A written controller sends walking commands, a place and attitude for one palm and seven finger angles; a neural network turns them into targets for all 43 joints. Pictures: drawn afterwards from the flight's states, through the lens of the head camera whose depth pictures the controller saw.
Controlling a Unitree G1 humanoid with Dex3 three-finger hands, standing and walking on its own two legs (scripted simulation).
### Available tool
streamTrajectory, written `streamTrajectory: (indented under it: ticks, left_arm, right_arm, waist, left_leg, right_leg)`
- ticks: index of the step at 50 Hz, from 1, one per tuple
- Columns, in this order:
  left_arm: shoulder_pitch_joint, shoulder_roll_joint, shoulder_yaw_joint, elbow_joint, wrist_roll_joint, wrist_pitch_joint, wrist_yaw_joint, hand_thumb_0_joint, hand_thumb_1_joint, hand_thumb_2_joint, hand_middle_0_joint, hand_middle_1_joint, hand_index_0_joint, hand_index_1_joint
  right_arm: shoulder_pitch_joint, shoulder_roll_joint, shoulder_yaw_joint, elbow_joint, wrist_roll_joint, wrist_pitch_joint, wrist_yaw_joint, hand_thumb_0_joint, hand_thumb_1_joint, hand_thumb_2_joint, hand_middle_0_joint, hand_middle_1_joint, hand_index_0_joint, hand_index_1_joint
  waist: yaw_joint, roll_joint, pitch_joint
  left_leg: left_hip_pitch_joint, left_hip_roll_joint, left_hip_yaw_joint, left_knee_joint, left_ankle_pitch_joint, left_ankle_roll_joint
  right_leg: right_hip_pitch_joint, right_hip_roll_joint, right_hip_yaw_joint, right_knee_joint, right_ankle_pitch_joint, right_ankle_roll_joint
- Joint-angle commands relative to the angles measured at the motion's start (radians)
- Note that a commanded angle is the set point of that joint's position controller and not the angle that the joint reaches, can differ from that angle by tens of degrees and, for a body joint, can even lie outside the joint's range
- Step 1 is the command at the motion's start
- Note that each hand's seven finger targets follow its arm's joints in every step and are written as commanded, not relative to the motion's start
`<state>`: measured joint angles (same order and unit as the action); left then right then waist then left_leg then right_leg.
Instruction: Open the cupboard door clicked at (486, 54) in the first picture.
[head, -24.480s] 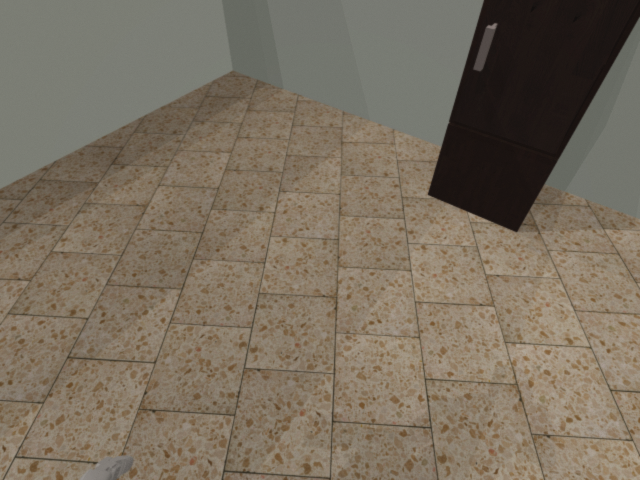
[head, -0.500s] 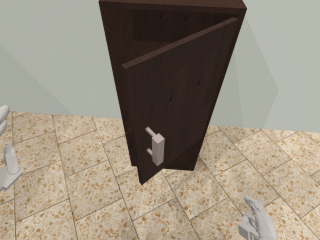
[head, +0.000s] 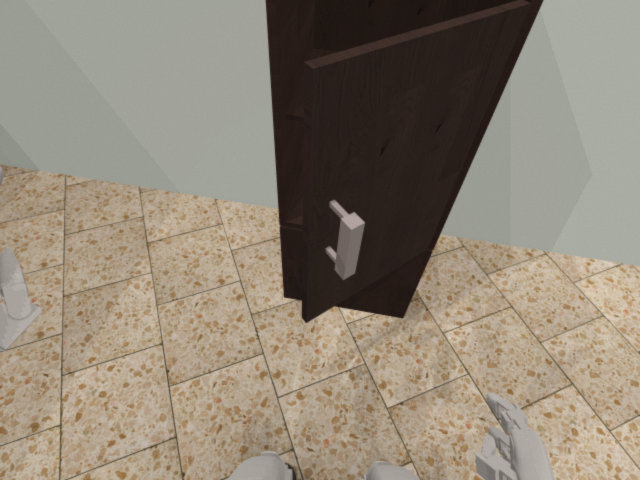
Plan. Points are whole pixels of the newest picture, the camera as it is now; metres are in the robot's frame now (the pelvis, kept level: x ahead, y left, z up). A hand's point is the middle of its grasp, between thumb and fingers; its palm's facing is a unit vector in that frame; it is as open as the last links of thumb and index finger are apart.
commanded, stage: step back with the hand held close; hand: left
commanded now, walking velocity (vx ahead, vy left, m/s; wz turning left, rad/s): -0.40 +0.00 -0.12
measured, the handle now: (340, 239) +0.48 -0.01 -0.02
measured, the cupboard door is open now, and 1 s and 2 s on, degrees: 45 45 45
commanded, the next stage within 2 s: stop stepping back and stand still in 0.64 s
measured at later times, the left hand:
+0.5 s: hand (33, 397) +0.15 +0.22 +0.18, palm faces +0.18 -0.80 -0.57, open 7.4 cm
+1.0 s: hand out of the picture -0.03 +0.20 +0.18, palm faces +0.33 -0.82 -0.47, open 7.4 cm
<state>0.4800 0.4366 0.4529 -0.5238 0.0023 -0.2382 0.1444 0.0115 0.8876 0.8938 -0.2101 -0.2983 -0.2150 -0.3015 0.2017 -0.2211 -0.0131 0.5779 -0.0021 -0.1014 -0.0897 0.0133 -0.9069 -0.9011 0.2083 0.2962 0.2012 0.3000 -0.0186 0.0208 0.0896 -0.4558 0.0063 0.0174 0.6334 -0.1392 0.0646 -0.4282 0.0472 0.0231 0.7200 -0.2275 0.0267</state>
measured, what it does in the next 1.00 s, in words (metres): walks backwards: right foot, then left foot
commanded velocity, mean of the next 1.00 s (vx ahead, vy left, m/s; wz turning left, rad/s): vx -0.19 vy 0.03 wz -0.02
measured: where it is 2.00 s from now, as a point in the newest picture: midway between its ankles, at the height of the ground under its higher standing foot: outside the picture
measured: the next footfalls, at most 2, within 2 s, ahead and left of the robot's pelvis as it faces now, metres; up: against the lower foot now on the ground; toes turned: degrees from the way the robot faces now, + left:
right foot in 0.12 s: -0.08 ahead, -0.11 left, +0.00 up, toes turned +0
left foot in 0.32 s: +0.03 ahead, +0.07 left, +0.00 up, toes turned -3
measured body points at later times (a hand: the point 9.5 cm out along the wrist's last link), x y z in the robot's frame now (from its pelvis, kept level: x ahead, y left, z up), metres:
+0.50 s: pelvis -0.10 -0.01 +0.03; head -0.05 +0.00 +0.47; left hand +0.14 +0.26 +0.21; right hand +0.07 -0.27 -0.03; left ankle -0.01 +0.07 -0.72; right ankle -0.15 -0.12 -0.68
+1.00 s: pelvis -0.26 -0.03 +0.02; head -0.26 -0.03 +0.47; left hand -0.05 +0.24 +0.21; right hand -0.14 -0.30 -0.07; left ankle -0.30 +0.08 -0.72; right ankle -0.25 -0.13 -0.72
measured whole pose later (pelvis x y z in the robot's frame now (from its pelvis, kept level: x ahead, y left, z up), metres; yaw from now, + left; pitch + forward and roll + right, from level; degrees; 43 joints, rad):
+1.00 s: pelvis -0.26 -0.03 +0.02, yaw -4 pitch +2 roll +0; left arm 0.54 0.42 0.38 -0.48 -0.02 -0.17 0.17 0.01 0.89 0.89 -0.21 -0.30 -0.22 -0.30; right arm 0.27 -0.23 -0.01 0.64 0.00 -0.11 -0.09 0.01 -0.91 -0.90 0.21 0.30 0.20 0.30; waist -0.04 0.00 -0.06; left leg -0.17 0.01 0.02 0.45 -0.33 0.02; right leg -0.30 0.02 -0.07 0.51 -0.24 -0.04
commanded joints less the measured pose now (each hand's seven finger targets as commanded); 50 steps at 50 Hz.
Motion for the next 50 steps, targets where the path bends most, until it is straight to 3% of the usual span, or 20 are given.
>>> streamTrajectory:
  ticks: [1, 6, 9, 11, 14, 15, 17, 19, 21, 24, 29, 32, 33, 34, 35, 36, 38, 39, 46, 50]
  left_arm:
    - [0.044, 0.168, 0.181, -0.174, -0.006, -0.066, 0.017, 0.000, 0.900, 0.900, -0.200, -0.300, -0.200, -0.300]
    - [-0.033, 0.124, 0.085, -0.229, -0.030, -0.070, 0.011, 0.000, 0.900, 0.900, -0.200, -0.300, -0.200, -0.300]
    - [-0.106, 0.178, 0.068, -0.232, -0.034, -0.095, 0.019, 0.000, 0.900, 0.900, -0.200, -0.300, -0.200, -0.300]
    - [-0.103, 0.238, 0.112, -0.266, -0.025, -0.079, 0.034, 0.000, 0.900, 0.900, -0.200, -0.300, -0.200, -0.300]
    - [0.019, 0.254, 0.159, -0.218, -0.031, -0.043, 0.014, 0.000, 0.900, 0.900, -0.200, -0.300, -0.200, -0.300]
    - [0.024, 0.245, 0.156, -0.206, -0.035, -0.037, 0.008, 0.000, 0.900, 0.900, -0.200, -0.300, -0.200, -0.300]
    - [0.033, 0.244, 0.161, -0.188, -0.041, -0.024, 0.001, 0.000, 0.900, 0.900, -0.200, -0.300, -0.200, -0.300]
    - [0.106, 0.222, 0.147, -0.164, -0.063, -0.012, -0.009, 0.000, 0.900, 0.900, -0.200, -0.300, -0.200, -0.300]
    - [0.223, 0.165, 0.121, -0.146, -0.075, -0.004, -0.035, 0.000, 0.900, 0.900, -0.200, -0.300, -0.200, -0.300]
    - [0.219, 0.141, 0.091, -0.201, -0.078, 0.032, -0.021, 0.000, 0.900, 0.900, -0.200, -0.300, -0.200, -0.300]
    - [0.108, 0.177, 0.097, -0.256, -0.076, 0.060, 0.016, 0.000, 0.900, 0.900, -0.200, -0.300, -0.200, -0.300]
    - [0.051, 0.202, 0.113, -0.273, -0.077, 0.051, 0.033, 0.000, 0.900, 0.900, -0.200, -0.300, -0.200, -0.300]
    - [0.036, 0.216, 0.122, -0.276, -0.077, 0.046, 0.032, 0.000, 0.900, 0.900, -0.200, -0.300, -0.200, -0.300]
    - [0.022, 0.248, 0.132, -0.288, -0.067, 0.034, 0.029, 0.000, 0.900, 0.900, -0.200, -0.300, -0.200, -0.300]
    - [0.018, 0.295, 0.150, -0.287, -0.047, 0.024, 0.028, 0.000, 0.900, 0.900, -0.200, -0.300, -0.200, -0.300]
    - [-0.008, 0.310, 0.177, -0.280, -0.036, 0.007, 0.046, 0.000, 0.900, 0.900, -0.200, -0.300, -0.200, -0.300]
    - [0.031, 0.205, 0.099, -0.202, -0.026, 0.020, 0.025, 0.000, 0.900, 0.900, -0.200, -0.300, -0.200, -0.300]
    - [0.048, 0.185, 0.083, -0.208, -0.019, 0.016, 0.025, 0.000, 0.900, 0.900, -0.200, -0.300, -0.200, -0.300]
    - [0.052, 0.162, 0.081, -0.102, -0.028, 0.026, 0.058, 0.000, 0.900, 0.900, -0.200, -0.300, -0.200, -0.300]
    - [0.058, 0.192, 0.114, -0.199, -0.025, -0.014, 0.048, 0.000, 0.900, 0.900, -0.200, -0.300, -0.200, -0.300]
  right_arm:
    - [-0.113, -0.147, -0.073, -0.150, 0.000, -0.080, 0.003, 0.000, -0.900, -0.900, 0.200, 0.300, 0.200, 0.300]
    - [-0.119, -0.127, -0.054, -0.084, -0.031, -0.099, 0.019, 0.000, -0.900, -0.900, 0.200, 0.300, 0.200, 0.300]
    - [-0.106, -0.086, -0.047, -0.049, -0.010, -0.082, 0.022, 0.000, -0.900, -0.900, 0.200, 0.300, 0.200, 0.300]
    - [-0.148, -0.097, -0.054, -0.080, 0.021, -0.083, 0.007, 0.000, -0.900, -0.900, 0.200, 0.300, 0.200, 0.300]
    - [-0.186, -0.076, -0.022, -0.125, 0.013, -0.050, -0.004, 0.000, -0.900, -0.900, 0.200, 0.300, 0.200, 0.300]
    - [-0.183, -0.079, -0.013, -0.123, 0.011, -0.036, -0.010, 0.000, -0.900, -0.900, 0.200, 0.300, 0.200, 0.300]
    - [-0.170, -0.112, -0.019, -0.121, 0.011, -0.009, -0.016, 0.000, -0.900, -0.900, 0.200, 0.300, 0.200, 0.300]
    - [-0.113, -0.111, -0.046, -0.121, 0.009, -0.010, 0.008, 0.000, -0.900, -0.900, 0.200, 0.300, 0.200, 0.300]
    - [-0.121, -0.115, -0.061, -0.123, -0.012, -0.037, 0.031, 0.000, -0.900, -0.900, 0.200, 0.300, 0.200, 0.300]
    - [-0.120, -0.124, -0.058, -0.125, 0.004, -0.051, 0.037, 0.000, -0.900, -0.900, 0.200, 0.300, 0.200, 0.300]
    - [-0.160, -0.139, -0.046, -0.134, -0.007, -0.071, 0.015, 0.000, -0.900, -0.900, 0.200, 0.300, 0.200, 0.300]
    - [-0.182, -0.132, -0.047, -0.130, -0.005, -0.081, 0.003, 0.000, -0.900, -0.900, 0.200, 0.300, 0.200, 0.300]
    - [-0.188, -0.126, -0.049, -0.130, -0.002, -0.079, 0.005, 0.000, -0.900, -0.900, 0.200, 0.300, 0.200, 0.300]
    - [-0.161, -0.101, -0.052, -0.114, 0.003, -0.072, 0.010, 0.000, -0.900, -0.900, 0.200, 0.300, 0.200, 0.300]
    - [-0.156, -0.089, -0.047, -0.102, 0.008, -0.070, 0.015, 0.000, -0.900, -0.900, 0.200, 0.300, 0.200, 0.300]
    - [-0.154, -0.101, -0.042, -0.065, -0.021, -0.070, 0.024, 0.000, -0.900, -0.900, 0.200, 0.300, 0.200, 0.300]
    - [-0.092, -0.065, -0.036, -0.068, -0.005, -0.065, 0.029, 0.000, -0.900, -0.900, 0.200, 0.300, 0.200, 0.300]
    - [-0.097, -0.049, -0.018, -0.087, 0.004, -0.055, 0.021, 0.000, -0.900, -0.900, 0.200, 0.300, 0.200, 0.300]
    - [-0.046, -0.101, -0.021, -0.081, 0.005, -0.065, -0.015, 0.000, -0.900, -0.900, 0.200, 0.300, 0.200, 0.300]
    - [-0.038, -0.138, -0.033, -0.125, 0.010, -0.078, 0.004, 0.000, -0.900, -0.900, 0.200, 0.300, 0.200, 0.300]
  waist:
    - [0.035, 0.146, -0.211]
    - [0.015, 0.154, -0.117]
    - [0.008, -0.069, -0.305]
    - [0.023, -0.215, -0.382]
    - [0.035, -0.149, -0.288]
    - [0.029, -0.085, -0.253]
    - [0.021, 0.106, -0.294]
    - [0.025, 0.236, -0.420]
    - [0.055, 0.242, -0.402]
    - [0.034, 0.094, -0.310]
    - [0.032, 0.172, -0.215]
    - [0.041, 0.200, -0.195]
    - [0.040, 0.143, -0.176]
    - [0.030, -0.054, -0.176]
    - [0.055, -0.255, -0.133]
    - [0.059, -0.165, -0.104]
    - [0.016, -0.150, -0.212]
    - [-0.003, -0.142, -0.243]
    - [0.007, -0.158, -0.211]
    - [0.019, 0.122, -0.221]
  left_leg:
    - [-0.262, 0.306, -0.262, -0.419, -0.505, 0.102]
    - [0.053, 0.224, -0.178, -0.340, -0.245, 0.018]
    - [0.343, 0.086, 0.003, -0.048, 0.086, -0.078]
    - [0.288, -0.001, 0.044, 0.055, -0.025, -0.068]
    - [0.119, -0.024, 0.042, -0.002, -0.090, -0.067]
    - [0.113, -0.023, 0.038, -0.090, -0.007, -0.071]
    - [0.324, 0.052, -0.006, -0.193, 0.669, -0.062]
    - [0.582, 0.235, -0.153, -0.206, 1.183, 0.003]
    - [0.428, 0.305, -0.181, -0.298, 0.842, 0.049]
    - [0.379, 0.300, -0.131, -0.337, 0.615, 0.091]
    - [0.056, 0.278, -0.093, -0.513, -0.136, 0.069]
    - [-0.075, 0.210, -0.061, -0.477, -0.356, 0.007]
    - [-0.074, 0.157, -0.031, -0.362, -0.379, -0.034]
    - [0.046, 0.057, 0.031, -0.091, -0.346, -0.092]
    - [0.089, -0.067, 0.025, 0.346, -0.320, -0.129]
    - [0.002, -0.080, -0.047, 0.591, -0.356, -0.124]
    - [-0.069, -0.034, -0.065, 0.580, -0.261, -0.112]
    - [-0.064, -0.014, -0.020, 0.491, -0.224, -0.115]
    - [0.199, -0.011, 0.037, -0.218, -0.221, -0.037]
    - [0.356, 0.200, -0.197, -0.283, 0.209, 0.030]
  right_leg:
    - [0.384, 0.043, 0.022, 0.223, -0.146, -0.002]
    - [0.142, 0.003, 0.034, -0.240, -0.173, -0.057]
    - [0.055, -0.226, 0.286, -0.407, 0.333, -0.109]
    - [0.183, -0.224, 0.196, -0.325, 0.838, 0.006]
    - [0.301, -0.210, 0.170, -0.266, 1.024, -0.018]
    - [0.322, -0.177, 0.146, -0.248, 1.030, -0.022]
    - [0.243, -0.065, 0.049, -0.171, 0.866, 0.018]
    - [0.068, 0.021, 0.005, -0.027, -0.028, 0.004]
    - [0.130, 0.030, 0.036, 0.140, -0.322, -0.023]
    - [0.058, 0.004, -0.003, 0.153, -0.206, -0.001]
    - [0.239, -0.006, -0.060, 0.123, -0.236, -0.010]
    - [0.363, 0.004, -0.108, -0.095, -0.208, -0.032]
    - [0.324, -0.034, -0.058, -0.260, -0.211, -0.053]
    - [0.130, -0.191, 0.165, -0.502, -0.336, -0.107]
    - [-0.162, -0.441, 0.539, -0.708, -0.421, -0.207]
    - [-0.206, -0.489, 0.511, -0.664, -0.124, -0.249]
    - [0.089, -0.320, 0.190, -0.432, 0.337, -0.160]
    - [0.191, -0.276, 0.117, -0.359, 0.473, -0.136]
    - [0.273, -0.258, 0.156, -0.406, 0.032, -0.094]
    - [0.155, -0.073, 0.000, -0.138, 0.064, -0.024]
